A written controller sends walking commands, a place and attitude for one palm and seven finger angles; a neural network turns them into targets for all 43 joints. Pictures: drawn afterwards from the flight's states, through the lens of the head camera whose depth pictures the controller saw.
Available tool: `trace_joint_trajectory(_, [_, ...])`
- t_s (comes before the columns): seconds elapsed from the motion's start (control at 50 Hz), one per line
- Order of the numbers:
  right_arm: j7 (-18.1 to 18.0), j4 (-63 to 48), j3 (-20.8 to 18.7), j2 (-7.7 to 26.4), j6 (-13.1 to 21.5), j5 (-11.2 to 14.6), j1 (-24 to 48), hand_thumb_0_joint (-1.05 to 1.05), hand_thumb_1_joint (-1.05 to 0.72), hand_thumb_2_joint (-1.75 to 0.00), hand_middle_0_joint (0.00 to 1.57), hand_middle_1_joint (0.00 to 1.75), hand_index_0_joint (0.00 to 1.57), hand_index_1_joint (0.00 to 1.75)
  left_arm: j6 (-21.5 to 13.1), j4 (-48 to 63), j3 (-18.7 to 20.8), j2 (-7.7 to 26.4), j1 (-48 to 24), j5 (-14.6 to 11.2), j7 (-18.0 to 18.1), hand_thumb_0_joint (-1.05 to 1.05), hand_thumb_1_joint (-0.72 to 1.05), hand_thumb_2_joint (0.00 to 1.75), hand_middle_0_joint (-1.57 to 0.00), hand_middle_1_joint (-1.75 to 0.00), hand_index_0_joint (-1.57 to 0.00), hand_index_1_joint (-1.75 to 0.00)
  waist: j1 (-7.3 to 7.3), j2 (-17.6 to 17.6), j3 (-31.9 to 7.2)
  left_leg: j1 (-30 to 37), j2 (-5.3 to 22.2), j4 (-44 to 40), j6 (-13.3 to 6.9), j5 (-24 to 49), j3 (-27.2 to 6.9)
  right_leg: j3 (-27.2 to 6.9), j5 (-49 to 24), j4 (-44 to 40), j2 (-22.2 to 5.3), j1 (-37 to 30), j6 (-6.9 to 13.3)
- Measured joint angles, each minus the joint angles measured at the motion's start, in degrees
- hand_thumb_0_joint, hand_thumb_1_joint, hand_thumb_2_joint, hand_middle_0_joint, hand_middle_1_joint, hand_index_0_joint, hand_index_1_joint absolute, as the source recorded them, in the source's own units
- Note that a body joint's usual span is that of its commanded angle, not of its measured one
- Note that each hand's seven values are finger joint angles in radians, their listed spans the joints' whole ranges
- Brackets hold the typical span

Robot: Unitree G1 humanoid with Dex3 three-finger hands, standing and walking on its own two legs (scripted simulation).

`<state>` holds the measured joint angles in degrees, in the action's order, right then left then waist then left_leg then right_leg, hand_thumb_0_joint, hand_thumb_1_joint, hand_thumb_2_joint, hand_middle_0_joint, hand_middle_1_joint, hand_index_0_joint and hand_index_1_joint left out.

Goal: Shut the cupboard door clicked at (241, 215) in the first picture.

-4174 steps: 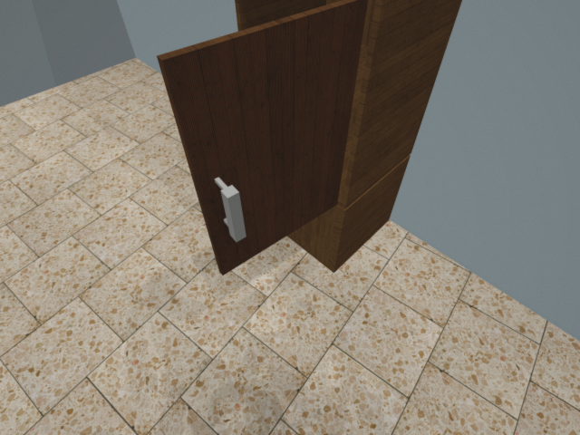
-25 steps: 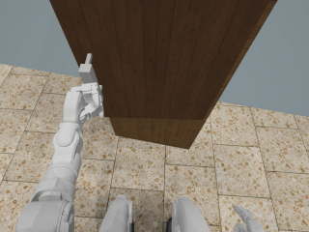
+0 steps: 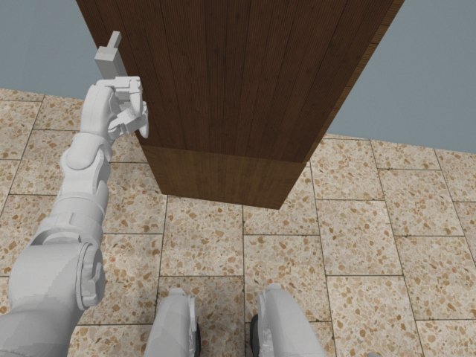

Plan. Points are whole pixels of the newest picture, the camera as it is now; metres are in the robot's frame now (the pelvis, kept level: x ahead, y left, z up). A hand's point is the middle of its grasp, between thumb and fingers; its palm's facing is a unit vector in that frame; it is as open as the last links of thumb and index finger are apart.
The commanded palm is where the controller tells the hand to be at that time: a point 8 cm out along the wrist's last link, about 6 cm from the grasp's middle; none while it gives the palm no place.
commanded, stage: push the door shut along its arc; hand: left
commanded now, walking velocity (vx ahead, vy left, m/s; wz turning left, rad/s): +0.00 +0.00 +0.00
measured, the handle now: (124, 78) +0.57 +0.17 +0.05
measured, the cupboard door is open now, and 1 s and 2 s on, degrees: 2 0 0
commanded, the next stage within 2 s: pull the fist back off the door in 0.42 s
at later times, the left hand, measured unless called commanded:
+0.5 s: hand (144, 111) +0.50 +0.13 +0.05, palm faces -0.24 -0.97 -0.05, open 3.2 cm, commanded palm +0.55 +0.13 +0.05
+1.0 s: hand (162, 105) +0.51 +0.10 +0.06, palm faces +0.00 -1.00 -0.01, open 3.1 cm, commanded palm +0.47 +0.14 +0.05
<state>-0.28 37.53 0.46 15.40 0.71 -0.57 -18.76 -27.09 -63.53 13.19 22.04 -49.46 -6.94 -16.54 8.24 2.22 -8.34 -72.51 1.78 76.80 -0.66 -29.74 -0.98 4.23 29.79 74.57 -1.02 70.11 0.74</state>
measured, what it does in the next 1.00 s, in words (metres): stands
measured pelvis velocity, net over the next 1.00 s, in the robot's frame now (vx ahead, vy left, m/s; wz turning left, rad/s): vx -0.02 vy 0.00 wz -0.02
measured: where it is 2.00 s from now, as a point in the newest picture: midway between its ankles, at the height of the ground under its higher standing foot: outside the picture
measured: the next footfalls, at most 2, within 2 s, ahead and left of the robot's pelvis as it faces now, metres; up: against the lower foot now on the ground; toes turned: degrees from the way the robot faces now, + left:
none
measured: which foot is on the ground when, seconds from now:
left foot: down 0.00-1.00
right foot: down 0.00-1.00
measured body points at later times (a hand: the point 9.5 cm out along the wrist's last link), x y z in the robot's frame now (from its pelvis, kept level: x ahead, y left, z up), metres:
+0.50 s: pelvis -0.03 +0.00 -0.02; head +0.13 +0.04 +0.40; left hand +0.51 +0.18 +0.06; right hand +0.01 -0.27 -0.12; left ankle +0.05 +0.11 -0.60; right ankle +0.05 -0.12 -0.60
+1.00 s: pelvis -0.02 +0.00 +0.00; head +0.13 +0.01 +0.42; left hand +0.50 +0.15 +0.07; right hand -0.02 -0.26 -0.12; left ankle +0.05 +0.11 -0.60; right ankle +0.05 -0.12 -0.60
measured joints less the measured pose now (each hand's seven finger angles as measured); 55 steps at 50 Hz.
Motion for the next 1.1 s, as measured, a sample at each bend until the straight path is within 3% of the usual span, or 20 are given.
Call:
trace_joint_trajectory(0.08, [0.08,0.08,0.29,0.07,0.1,-0.24,-0.17,0.0,-0.9,-0.9,0.2,0.3,0.2,0.3,0.57,-2.16,0.7,1.12,-3.22,0.7,-0.24,0.02,0.9,0.9,-1.31,-1.5,-1.32,-1.5,1.09,-0.06,0.03,-1.58,0.14,0.77,-0.13,-0.06,-0.09,0.06,-0.11,0.5,0.14,1.47,-0.08])
trace_joint_trajectory(0.28, [0.11,0.95,0.88,-0.17,0.66,-0.53,-0.39,0.0,-0.9,-0.9,0.2,0.3,0.2,0.3,1.31,-4.59,-1.51,2.06,-7.73,1.49,-1.22,0.02,0.9,0.9,-1.37,-1.5,-1.36,-1.5,1.07,-0.52,-0.02,-4.65,-0.31,2.68,-0.12,0.49,-1.29,1.2,-0.44,1.9,-0.25,3.73,0.01])
trace_joint_trajectory(0.54, [-0.93,2.22,1.95,-0.08,4.76,-0.57,1.02,0.0,-0.9,-0.9,0.2,0.3,0.2,0.3,4.57,-6.95,-5.11,4.7,-13.22,1.36,-0.22,0.02,0.9,0.9,-1.36,-1.5,-1.37,-1.5,2.75,-1.24,0.35,-8.21,-0.6,4.08,-0.16,2.3,-2.4,2.23,-2.24,2.64,-0.41,6.53,0.12])
trace_joint_trajectory(0.58, [-1.18,2.11,1.8,0.03,5.34,-1.31,0.38,0.0,-0.9,-0.9,0.2,0.3,0.2,0.3,4.58,-6.49,-4.22,2.8,-13.19,1.81,3.49,0.02,0.9,0.9,-1.36,-1.5,-1.39,-1.5,2.43,-1.03,0.05,-8.68,-0.71,4.01,-0.12,2.48,-2.45,2.22,-2.51,2.48,-0.44,6.94,-0.04])
trace_joint_trajectory(0.62, [-0.72,2.34,1.69,-0.07,5.6,-2.21,0.17,0.0,-0.9,-0.9,0.2,0.3,0.2,0.3,4.31,-6.24,-2.77,-0.25,-13.17,2.11,11.09,0.02,0.9,0.9,-1.38,-1.5,-1.4,-1.5,2.23,-1.07,-0.09,-8.64,-0.89,3.68,-0.14,2.7,-2.28,1.99,-2.77,2.28,-0.53,7.02,-0.24])
trace_joint_trajectory(0.68, [0.68,2.31,1.83,-0.53,5.55,-3.41,0.32,0.0,-0.9,-0.9,0.2,0.3,0.2,0.3,3.03,-7.24,-0.84,-2.46,-13.16,4.68,20.43,0.02,0.9,0.9,-1.38,-1.5,-1.41,-1.5,2.99,-1.04,-0.49,-8.4,-1.05,3.04,-0.18,3.17,-2.02,1.66,-3.09,1.97,-0.58,7.04,-0.27])
trace_joint_trajectory(0.74, [1.85,1.89,1.88,-1.18,5.15,-3.99,0.24,0.0,-0.9,-0.9,0.2,0.3,0.2,0.3,1.6,-9.12,-0.31,-1.94,-12.97,7.27,23.85,0.02,0.9,0.9,-1.38,-1.5,-1.39,-1.5,3.88,-0.79,-0.48,-7.79,-1.03,2.57,-0.11,3.37,-1.9,1.47,-3.25,1.68,-0.47,6.64,-0.12])
trace_joint_trajectory(0.8, [2.38,1.55,1.87,-1.54,4.52,-3.94,-0.39,0.0,-0.9,-0.9,0.2,0.3,0.2,0.3,1.18,-10.18,-1.17,-0.45,-12.38,8.47,22.82,0.02,0.9,0.9,-1.37,-1.5,-1.36,-1.5,4.23,-0.33,-0.36,-7.09,-0.88,2.19,-0.02,3.34,-1.78,1.29,-3.3,1.39,-0.25,6.13,0.02])
trace_joint_trajectory(0.88, [2.49,1.55,1.73,-1.52,3.6,-3.37,-1.55,0.0,-0.9,-0.9,0.2,0.3,0.2,0.3,0.9,-9.03,-0.3,-0.34,-10.55,5.73,19.21,0.02,0.9,0.9,-1.35,-1.5,-1.34,-1.5,3.7,0.08,-0.05,-5.57,-0.5,1.41,0.04,3.09,-1.29,0.76,-3.22,0.76,0.17,5.02,0.07])
trace_joint_trajectory(0.94, [2.6,1.48,1.34,-1.32,2.82,-3.02,-2.33,0.0,-0.9,-0.9,0.2,0.3,0.2,0.3,-0.23,-6.55,0.7,-1.85,-8.42,4.27,17.5,0.02,0.9,0.9,-1.33,-1.5,-1.32,-1.5,3.07,0.22,0.03,-4.09,-0.19,0.6,0.03,2.67,-0.74,0.19,-2.98,0.13,0.47,3.92,0.03])
trace_joint_trajectory(1.1, [3.09,-0.72,-0.34,-1.13,-0.59,-2.21,-2.72,0.01,-0.9,-0.9,0.2,0.3,0.2,0.3,-2.29,2.48,2.63,-6.85,2.65,4.03,17.31,0.02,0.9,0.9,-1.31,-1.5,-1.31,-1.5,1.27,0.35,-0.48,1.43,0.6,-2.39,0.05,1.01,1.34,-1.88,-1.73,-1.96,1.28,-0.19,-0.11])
